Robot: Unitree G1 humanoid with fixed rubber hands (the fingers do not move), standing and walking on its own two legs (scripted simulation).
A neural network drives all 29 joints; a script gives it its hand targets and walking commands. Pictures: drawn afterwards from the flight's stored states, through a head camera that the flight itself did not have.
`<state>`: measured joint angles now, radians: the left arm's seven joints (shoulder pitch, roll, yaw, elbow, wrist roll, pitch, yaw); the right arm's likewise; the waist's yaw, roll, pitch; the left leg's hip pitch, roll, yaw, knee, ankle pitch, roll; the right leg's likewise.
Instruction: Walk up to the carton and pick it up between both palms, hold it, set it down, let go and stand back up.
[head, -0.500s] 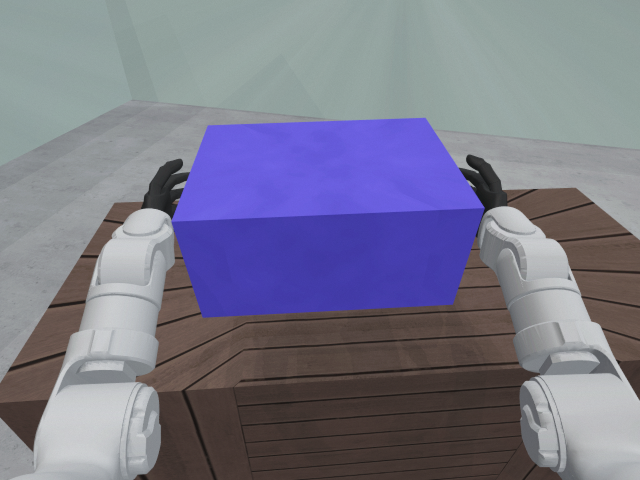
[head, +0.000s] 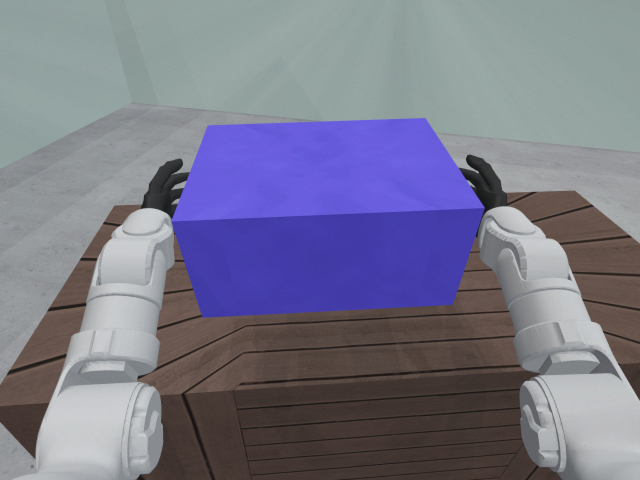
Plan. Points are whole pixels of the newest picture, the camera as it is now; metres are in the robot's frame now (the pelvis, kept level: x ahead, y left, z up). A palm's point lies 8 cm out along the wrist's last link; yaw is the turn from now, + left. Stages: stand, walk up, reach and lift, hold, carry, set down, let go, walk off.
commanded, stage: hold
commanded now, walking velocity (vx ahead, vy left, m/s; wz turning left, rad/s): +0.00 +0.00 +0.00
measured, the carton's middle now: (322, 209) +0.43 +0.00 +0.19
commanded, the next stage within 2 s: none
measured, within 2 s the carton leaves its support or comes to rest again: neither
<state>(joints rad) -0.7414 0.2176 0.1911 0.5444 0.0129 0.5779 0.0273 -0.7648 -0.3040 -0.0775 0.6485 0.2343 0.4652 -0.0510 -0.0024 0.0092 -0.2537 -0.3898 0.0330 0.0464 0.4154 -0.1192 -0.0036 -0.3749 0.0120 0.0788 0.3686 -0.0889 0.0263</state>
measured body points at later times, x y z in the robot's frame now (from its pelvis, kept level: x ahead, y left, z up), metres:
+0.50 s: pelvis +0.00 +0.00 +0.00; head -0.06 +0.00 +0.45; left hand +0.40 +0.21 +0.21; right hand +0.40 -0.21 +0.22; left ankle +0.05 +0.12 -0.74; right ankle +0.06 -0.14 -0.74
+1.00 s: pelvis +0.00 +0.00 +0.00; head -0.06 +0.00 +0.45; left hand +0.40 +0.21 +0.21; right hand +0.40 -0.21 +0.22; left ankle +0.05 +0.12 -0.74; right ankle +0.06 -0.14 -0.74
